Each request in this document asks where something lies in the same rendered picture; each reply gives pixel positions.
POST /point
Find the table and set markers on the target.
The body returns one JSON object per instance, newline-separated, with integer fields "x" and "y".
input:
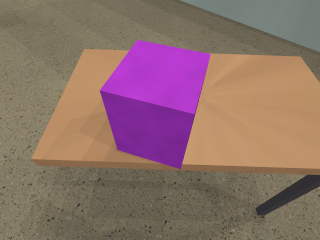
{"x": 255, "y": 114}

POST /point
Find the carton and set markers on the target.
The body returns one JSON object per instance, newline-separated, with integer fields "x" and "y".
{"x": 151, "y": 100}

